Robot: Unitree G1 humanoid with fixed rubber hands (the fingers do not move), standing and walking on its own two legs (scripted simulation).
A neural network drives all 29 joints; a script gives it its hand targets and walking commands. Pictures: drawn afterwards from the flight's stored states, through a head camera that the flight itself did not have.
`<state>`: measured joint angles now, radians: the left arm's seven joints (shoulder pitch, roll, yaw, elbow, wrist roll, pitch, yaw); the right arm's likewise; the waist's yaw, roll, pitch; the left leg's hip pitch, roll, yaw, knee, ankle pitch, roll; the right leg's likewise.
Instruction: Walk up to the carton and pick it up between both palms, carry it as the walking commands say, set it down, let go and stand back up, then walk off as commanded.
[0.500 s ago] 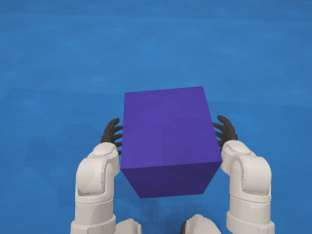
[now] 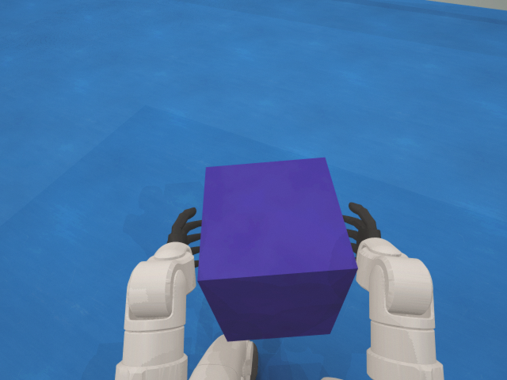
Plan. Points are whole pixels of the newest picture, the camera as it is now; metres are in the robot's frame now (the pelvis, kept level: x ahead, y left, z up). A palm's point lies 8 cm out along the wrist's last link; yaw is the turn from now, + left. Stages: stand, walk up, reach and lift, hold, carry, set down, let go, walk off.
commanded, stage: carry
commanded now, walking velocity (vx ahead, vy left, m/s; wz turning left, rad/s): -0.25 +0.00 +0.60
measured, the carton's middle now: (272, 256) +0.30 +0.00 +0.01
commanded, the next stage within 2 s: none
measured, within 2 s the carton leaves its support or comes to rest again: neither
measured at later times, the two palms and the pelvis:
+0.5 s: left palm out of the picture -0.06 +0.27 +0.06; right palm out of the picture +0.06 +0.02 +0.07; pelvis -0.26 +0.03 -0.01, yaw +16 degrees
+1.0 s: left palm out of the picture -0.38 +0.26 +0.06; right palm out of the picture -0.22 +0.04 +0.06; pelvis -0.52 -0.02 +0.00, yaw +35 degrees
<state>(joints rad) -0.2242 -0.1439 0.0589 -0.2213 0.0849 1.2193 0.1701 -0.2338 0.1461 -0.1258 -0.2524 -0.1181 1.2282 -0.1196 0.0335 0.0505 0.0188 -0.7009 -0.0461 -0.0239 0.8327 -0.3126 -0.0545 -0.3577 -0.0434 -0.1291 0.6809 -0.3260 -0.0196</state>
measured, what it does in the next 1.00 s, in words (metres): walks backwards, turning left: left foot, then right foot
